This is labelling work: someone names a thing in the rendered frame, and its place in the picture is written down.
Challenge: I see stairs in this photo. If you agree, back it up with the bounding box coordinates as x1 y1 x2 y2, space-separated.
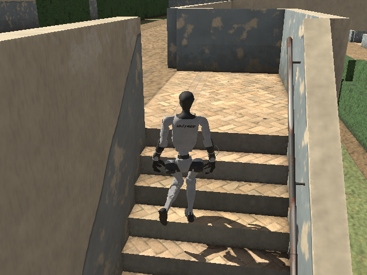
122 128 290 275

